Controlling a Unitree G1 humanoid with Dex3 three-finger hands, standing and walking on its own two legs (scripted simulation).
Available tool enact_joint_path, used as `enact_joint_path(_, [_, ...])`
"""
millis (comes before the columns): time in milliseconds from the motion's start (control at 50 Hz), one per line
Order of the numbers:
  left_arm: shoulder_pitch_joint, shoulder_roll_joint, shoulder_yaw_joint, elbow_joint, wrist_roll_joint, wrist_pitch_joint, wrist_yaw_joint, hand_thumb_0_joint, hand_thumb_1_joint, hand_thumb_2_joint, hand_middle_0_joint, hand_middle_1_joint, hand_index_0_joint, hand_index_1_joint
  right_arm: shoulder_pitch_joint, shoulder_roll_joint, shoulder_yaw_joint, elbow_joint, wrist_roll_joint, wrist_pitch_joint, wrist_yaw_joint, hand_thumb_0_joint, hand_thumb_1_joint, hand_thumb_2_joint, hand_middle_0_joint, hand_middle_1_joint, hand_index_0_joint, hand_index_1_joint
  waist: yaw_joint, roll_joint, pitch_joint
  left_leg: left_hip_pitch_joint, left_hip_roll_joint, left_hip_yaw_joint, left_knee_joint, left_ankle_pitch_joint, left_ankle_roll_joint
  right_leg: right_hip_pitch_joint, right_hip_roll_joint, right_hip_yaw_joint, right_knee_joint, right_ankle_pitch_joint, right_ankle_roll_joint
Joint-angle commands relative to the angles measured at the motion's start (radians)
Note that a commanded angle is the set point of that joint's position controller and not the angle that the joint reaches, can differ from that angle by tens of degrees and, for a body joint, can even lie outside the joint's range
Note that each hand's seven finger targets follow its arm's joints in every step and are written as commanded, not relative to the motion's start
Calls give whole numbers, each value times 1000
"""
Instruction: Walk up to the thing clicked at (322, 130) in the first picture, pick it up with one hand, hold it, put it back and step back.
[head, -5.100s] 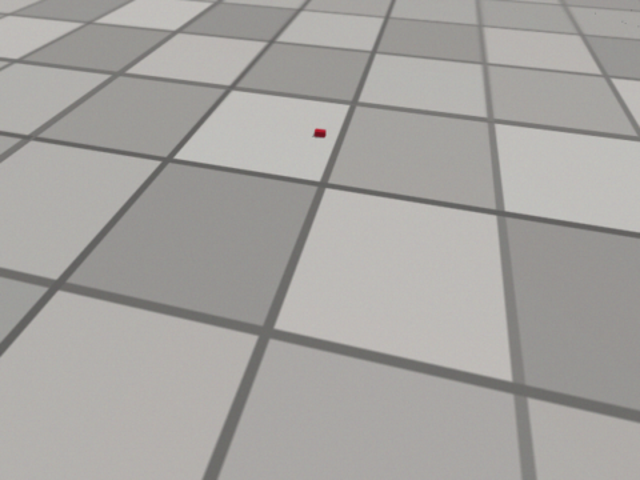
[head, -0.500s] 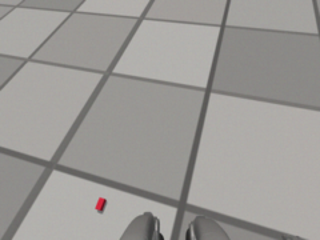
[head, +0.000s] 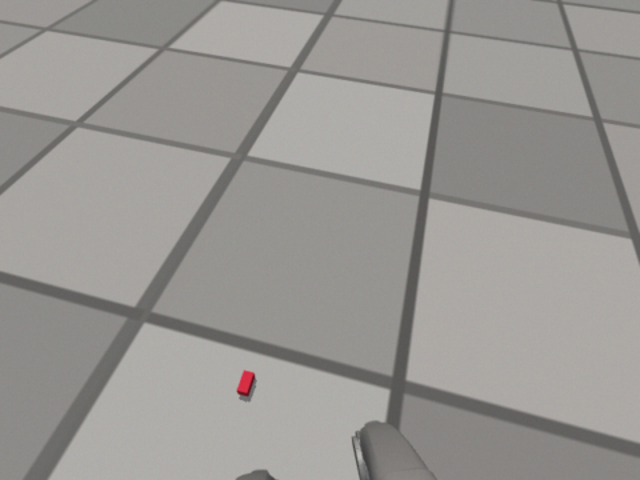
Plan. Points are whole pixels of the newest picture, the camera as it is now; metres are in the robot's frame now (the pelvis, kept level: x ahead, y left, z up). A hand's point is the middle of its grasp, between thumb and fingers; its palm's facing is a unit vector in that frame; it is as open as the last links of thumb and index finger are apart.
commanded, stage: walk up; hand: left
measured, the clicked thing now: (246, 383) +0.50 +0.19 -0.72
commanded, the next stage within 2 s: none
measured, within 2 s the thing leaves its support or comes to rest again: neither
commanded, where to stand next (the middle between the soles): +0.09 +0.00 m, yaw -6 degrees
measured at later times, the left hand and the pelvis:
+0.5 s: hand out of the picture -0.01 +0.35 -0.10, palm faces -0.14 -0.89 -0.43, open 7.4 cm; pelvis -0.05 +0.07 +0.04, yaw -10 degrees
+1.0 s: hand out of the picture +0.14 +0.31 -0.14, palm faces -0.21 -0.92 -0.34, open 7.4 cm; pelvis +0.01 +0.05 +0.01, yaw -10 degrees
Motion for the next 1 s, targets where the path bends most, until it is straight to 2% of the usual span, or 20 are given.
enact_joint_path(0, [92, 149, 40, -25, 4, -38, -15, 0, 900, 900, -200, -300, -200, -300, -71, -284, -92, -102, 13, -63, -26, 0, -900, -900, 200, 300, 200, 300, 29, 221, -89, 196, 129, -293, -450, -182, 89, -2, -38, -15, -174, 32, 28])
enact_joint_path(80, [58, 144, 22, -53, 48, -37, -53, 0, 900, 900, -200, -300, -200, -300, 35, -283, -87, -55, 36, -101, -46, 0, -900, -900, 200, 300, 200, 300, 1, 95, -182, 341, 297, -486, -531, -362, 149, 42, -45, 41, -324, -74, 41])
enact_joint_path(140, [81, 152, 21, -41, 56, -38, -80, 0, 900, 900, -200, -300, -200, -300, 51, -307, -90, -31, 39, -116, -55, 0, -900, -900, 200, 300, 200, 300, 11, 48, -153, 296, 330, -478, -618, -392, 122, 142, -57, 2, -456, -169, 13])
enact_joint_path(220, [215, 134, 22, 13, 47, -36, -108, 0, 900, 900, -200, -300, -200, -300, 1, -314, -97, -10, 23, -111, -47, 0, -900, -900, 200, 300, 200, 300, 57, 180, -85, 168, 222, -259, -749, -308, -7, 393, -22, -150, -709, -150, -18])
enact_joint_path(280, [404, 90, 34, 88, 58, -36, -104, 0, 900, 900, -200, -300, -200, -300, -98, -246, -75, -15, 24, -97, -37, 0, -900, -900, 200, 300, 200, 300, 172, 137, -87, -27, 60, 23, -625, -158, -111, 799, 2, -231, -1065, 71, -47])
enact_joint_path(300, [441, 149, 54, 93, 66, -37, -102, 0, 900, 900, -200, -300, -200, -300, -144, -182, -61, -32, 32, -98, -39, 0, -900, -900, 200, 300, 200, 300, 208, -78, -66, -202, -62, 150, -331, -94, -173, 909, -113, 14, -1182, -68, -103])
enact_joint_path(320, [281, 176, 61, 37, 64, -34, -98, 0, 900, 900, -200, -300, -200, -300, -102, -162, -57, -14, 43, -97, -38, 0, -900, -900, 200, 300, 200, 300, 147, -265, 29, -385, -48, 95, -20, -101, -90, 776, -370, 392, -1166, -274, -192])
enact_joint_path(340, [132, 193, 58, -32, 62, -42, -83, 0, 900, 900, -200, -300, -200, -300, -92, -239, -81, -18, 48, -100, -40, 0, -900, -900, 200, 300, 200, 300, 122, -197, 106, -352, 10, -106, 142, -54, -69, 541, -497, 505, -1208, -454, -267])
enact_joint_path(380, [-30, 165, 43, -78, 51, -73, -73, 0, 900, 900, -200, -300, -200, -300, -19, -277, -89, 18, 70, -113, -22, 0, -900, -900, 200, 300, 200, 300, 29, -82, 135, -273, 9, -196, 183, 15, -28, 473, -432, 372, -1220, -361, -225])
enact_joint_path(420, [-60, 152, 40, -79, 52, -93, -80, 0, 900, 900, -200, -300, -200, -300, 40, -258, -80, 43, 78, -127, -9, 0, -900, -900, 200, 300, 200, 300, -10, -116, 70, -250, -10, -120, 140, 87, -28, 563, -324, 162, -1166, -144, -180])
enact_joint_path(520, [-20, 182, 53, -90, 72, -56, -128, 0, 900, 900, -200, -300, -200, -300, 27, -238, -68, 41, 79, -150, -6, 0, -900, -900, 200, 300, 200, 300, 57, -269, 36, 116, 31, 46, -191, 125, -32, 328, -258, -2, -1091, -197, -132])
enact_joint_path(580, [20, 108, 24, -97, 67, -12, -143, 0, 900, 900, -200, -300, -200, -300, 208, -253, -95, 135, 59, -184, -65, 0, -900, -900, 200, 300, 200, 300, 0, -52, -54, 428, -36, 87, -361, 231, -56, 234, -204, -82, -674, -22, -96])
enact_joint_path(600, [64, 62, 9, -94, 65, 0, -148, 0, 900, 900, -200, -300, -200, -300, 274, -301, -108, 154, 48, -194, -87, 0, -900, -900, 200, 300, 200, 300, -29, 73, -89, 468, -8, 45, -405, 145, -54, 213, -165, -128, -454, 17, -78])
enact_joint_path(620, [86, 8, 0, -105, 61, 8, -149, 0, 900, 900, -200, -300, -200, -300, 327, -373, -113, 155, 36, -202, -100, 0, -900, -900, 200, 300, 200, 300, -31, 195, -73, 462, 144, -239, -499, -73, -5, 86, -75, -96, -272, -135, -50])
enact_joint_path(640, [108, 33, 5, -127, 47, 16, -147, 0, 900, 900, -200, -300, -200, -300, 279, -446, -114, 113, 37, -214, -106, 0, -900, -900, 200, 300, 200, 300, 7, 187, -86, 380, 400, -739, -666, -180, 123, -4, -14, 18, -114, -126, -19])
enact_joint_path(660, [62, 119, 15, -119, 59, 24, -141, 0, 900, 900, -200, -300, -200, -300, 161, -484, -123, 92, 69, -216, -104, 0, -900, -900, 200, 300, 200, 300, 28, 170, -9, 233, 477, -879, -734, -267, 234, 10, -104, 96, -75, -107, -28])
enact_joint_path(680, [6, 177, 29, -117, 57, 23, -138, 0, 900, 900, -200, -300, -200, -300, 113, -452, -112, 87, 66, -219, -108, 0, -900, -900, 200, 300, 200, 300, 44, 81, 35, 175, 457, -795, -707, -268, 245, 12, -150, 113, -74, -70, -12])
enact_joint_path(740, [76, 160, 49, -71, 43, 35, -149, 0, 900, 900, -200, -300, -200, -300, 115, -359, -77, 90, 58, -229, -125, 0, -900, -900, 200, 300, 200, 300, 77, 81, 24, 135, 274, -326, -553, 91, 148, 88, -174, 88, -130, 54, 6])
enact_joint_path(880, [-16, 107, 39, -101, 34, 63, -170, 0, 900, 900, -200, -300, -200, -300, 61, -354, -67, 63, 47, -216, -130, 0, -900, -900, 200, 300, 200, 300, 59, 188, -37, 7, 225, -106, -461, 279, 164, 256, -171, -41, -375, 101, 42])
enact_joint_path(980, [20, 95, 46, -41, 34, 39, -149, 0, 900, 900, -200, -300, -200, -300, 4, -336, -44, 54, 53, -169, -107, 0, -900, -900, 200, 300, 200, 300, 94, 141, -136, -55, 158, -49, -228, 192, 126, 499, -88, -137, -667, 134, 27])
